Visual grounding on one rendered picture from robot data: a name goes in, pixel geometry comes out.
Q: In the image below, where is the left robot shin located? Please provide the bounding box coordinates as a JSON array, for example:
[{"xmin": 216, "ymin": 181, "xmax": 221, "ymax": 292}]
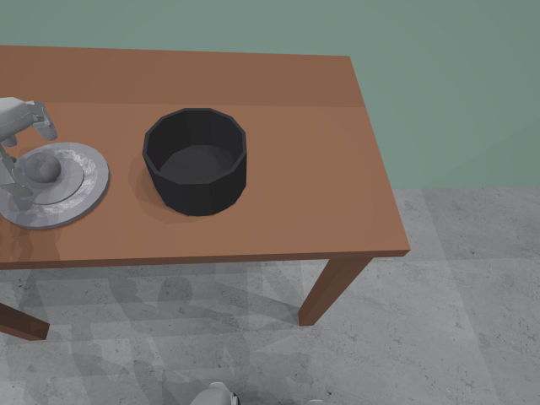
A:
[{"xmin": 208, "ymin": 382, "xmax": 230, "ymax": 392}]

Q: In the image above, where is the lid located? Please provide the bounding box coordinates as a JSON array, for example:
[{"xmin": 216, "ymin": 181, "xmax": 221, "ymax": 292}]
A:
[{"xmin": 0, "ymin": 142, "xmax": 111, "ymax": 230}]

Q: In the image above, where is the table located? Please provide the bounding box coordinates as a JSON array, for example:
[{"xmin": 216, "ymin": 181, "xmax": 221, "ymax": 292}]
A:
[{"xmin": 0, "ymin": 45, "xmax": 411, "ymax": 341}]

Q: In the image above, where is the knob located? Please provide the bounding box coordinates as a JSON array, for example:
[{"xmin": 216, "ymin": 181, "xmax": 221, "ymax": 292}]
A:
[{"xmin": 24, "ymin": 153, "xmax": 62, "ymax": 183}]

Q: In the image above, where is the robot left hand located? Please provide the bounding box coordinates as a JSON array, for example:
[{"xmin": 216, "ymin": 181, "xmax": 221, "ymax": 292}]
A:
[{"xmin": 0, "ymin": 97, "xmax": 57, "ymax": 197}]

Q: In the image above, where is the pot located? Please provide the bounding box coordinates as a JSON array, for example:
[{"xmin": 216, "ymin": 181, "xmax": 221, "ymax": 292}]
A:
[{"xmin": 142, "ymin": 108, "xmax": 247, "ymax": 216}]

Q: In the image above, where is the robot left thigh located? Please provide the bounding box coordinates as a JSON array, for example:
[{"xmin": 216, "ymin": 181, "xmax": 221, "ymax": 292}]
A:
[{"xmin": 190, "ymin": 388, "xmax": 238, "ymax": 405}]

